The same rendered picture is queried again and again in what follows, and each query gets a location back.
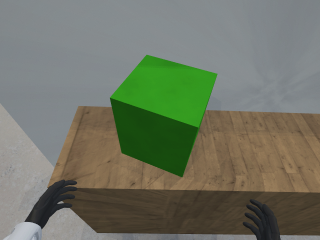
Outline robot right hand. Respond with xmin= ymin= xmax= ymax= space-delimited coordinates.
xmin=243 ymin=199 xmax=281 ymax=240

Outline carton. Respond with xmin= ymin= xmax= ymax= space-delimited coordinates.
xmin=110 ymin=55 xmax=218 ymax=177

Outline robot left forearm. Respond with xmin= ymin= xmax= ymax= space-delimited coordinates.
xmin=3 ymin=222 xmax=42 ymax=240

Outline robot left hand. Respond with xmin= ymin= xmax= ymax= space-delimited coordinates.
xmin=24 ymin=179 xmax=78 ymax=229

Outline pedestal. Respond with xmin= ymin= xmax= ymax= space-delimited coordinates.
xmin=47 ymin=106 xmax=320 ymax=236

